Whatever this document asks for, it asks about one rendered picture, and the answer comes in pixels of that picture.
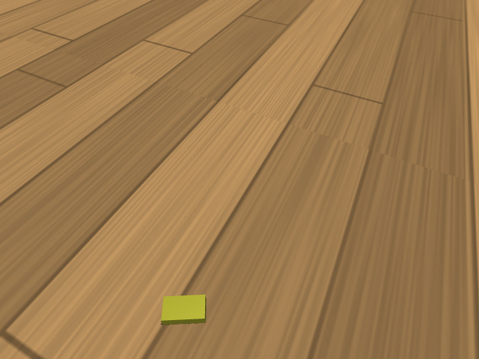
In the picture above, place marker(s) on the carton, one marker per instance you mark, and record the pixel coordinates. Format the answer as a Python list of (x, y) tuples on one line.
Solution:
[(184, 309)]

